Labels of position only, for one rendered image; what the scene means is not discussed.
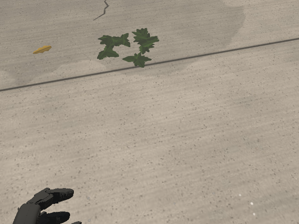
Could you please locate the left robot hand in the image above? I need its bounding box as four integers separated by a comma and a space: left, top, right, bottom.
12, 188, 82, 224

